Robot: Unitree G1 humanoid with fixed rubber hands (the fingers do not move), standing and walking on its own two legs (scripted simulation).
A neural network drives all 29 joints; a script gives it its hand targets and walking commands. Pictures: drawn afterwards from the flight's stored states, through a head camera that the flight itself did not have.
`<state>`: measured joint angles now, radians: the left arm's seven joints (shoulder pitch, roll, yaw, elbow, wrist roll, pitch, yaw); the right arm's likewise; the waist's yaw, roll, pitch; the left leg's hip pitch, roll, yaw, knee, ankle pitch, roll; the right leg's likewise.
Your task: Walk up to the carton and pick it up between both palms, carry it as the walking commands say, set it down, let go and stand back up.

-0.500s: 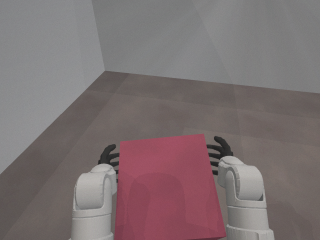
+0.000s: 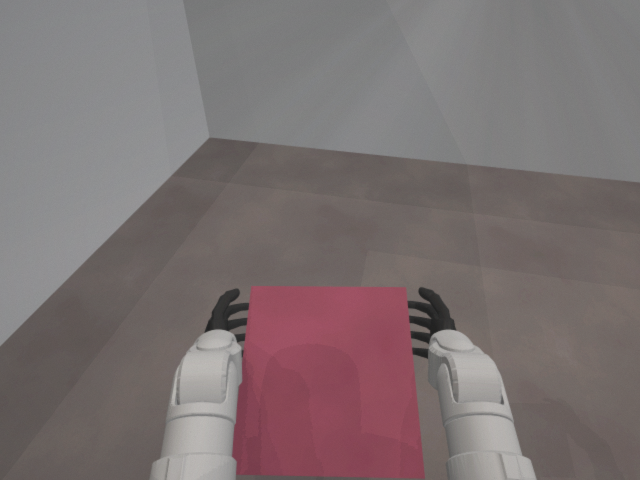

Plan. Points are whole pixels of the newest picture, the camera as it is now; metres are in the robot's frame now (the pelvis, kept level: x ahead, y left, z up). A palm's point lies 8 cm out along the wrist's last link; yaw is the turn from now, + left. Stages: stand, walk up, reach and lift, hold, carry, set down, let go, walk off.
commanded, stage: hold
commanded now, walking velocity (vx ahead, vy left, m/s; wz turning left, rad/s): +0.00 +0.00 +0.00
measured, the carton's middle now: (328, 389) +0.28 +0.00 -0.04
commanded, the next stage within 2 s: set down in 0.30 s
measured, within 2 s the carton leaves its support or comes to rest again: neither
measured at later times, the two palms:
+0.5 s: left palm (226, 349) +0.30 +0.13 +0.04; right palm (447, 336) +0.30 -0.16 +0.06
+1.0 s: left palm (241, 361) +0.32 +0.12 -0.02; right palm (439, 354) +0.32 -0.17 -0.01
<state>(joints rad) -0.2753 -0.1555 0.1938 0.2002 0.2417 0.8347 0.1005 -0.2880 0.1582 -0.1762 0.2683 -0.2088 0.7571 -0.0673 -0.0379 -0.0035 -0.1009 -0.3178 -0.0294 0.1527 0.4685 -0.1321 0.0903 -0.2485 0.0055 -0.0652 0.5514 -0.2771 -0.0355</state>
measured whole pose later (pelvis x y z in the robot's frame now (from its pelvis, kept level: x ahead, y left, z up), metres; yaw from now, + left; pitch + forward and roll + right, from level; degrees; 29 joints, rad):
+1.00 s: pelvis +0.01 +0.00 -0.01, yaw -2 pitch -3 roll +0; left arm -0.38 -0.19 0.41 0.58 0.32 0.36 0.06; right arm -0.47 0.16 -0.42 0.67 -0.32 0.34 0.03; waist -0.04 0.00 0.09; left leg -0.34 -0.02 0.15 0.59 -0.21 0.09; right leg -0.27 0.02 -0.03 0.66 -0.34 -0.04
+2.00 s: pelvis -0.04 +0.00 -0.11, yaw -3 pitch +25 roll +0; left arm -0.62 0.02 0.18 0.78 0.07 -0.06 0.25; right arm -0.73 0.04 -0.19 0.84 -0.09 -0.05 -0.23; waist -0.03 0.00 0.12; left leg -1.29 -0.02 0.12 1.15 -0.31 0.09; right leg -1.23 0.03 -0.03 1.24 -0.46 -0.05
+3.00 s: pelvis -0.06 +0.01 -0.27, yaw -6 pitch +36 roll -1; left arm -1.07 0.09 0.27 0.91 0.01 0.09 0.27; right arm -1.17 -0.06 -0.25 0.97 -0.02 0.07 -0.27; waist -0.03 0.00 0.12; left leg -1.95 -0.02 0.12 1.75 -0.44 0.09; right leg -1.87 0.06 -0.03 1.83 -0.60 -0.03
